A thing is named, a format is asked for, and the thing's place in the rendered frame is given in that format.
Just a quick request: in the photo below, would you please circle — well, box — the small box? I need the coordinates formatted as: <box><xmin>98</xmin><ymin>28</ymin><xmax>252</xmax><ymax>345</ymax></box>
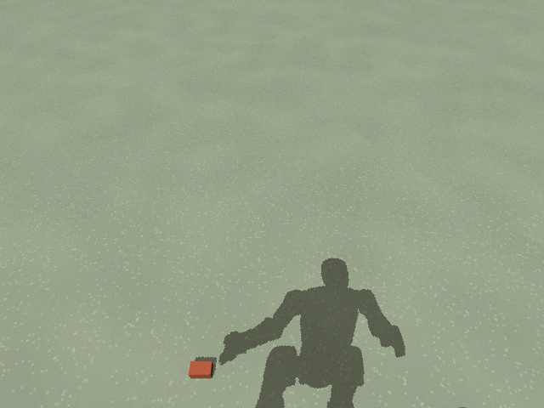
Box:
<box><xmin>189</xmin><ymin>361</ymin><xmax>213</xmax><ymax>378</ymax></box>

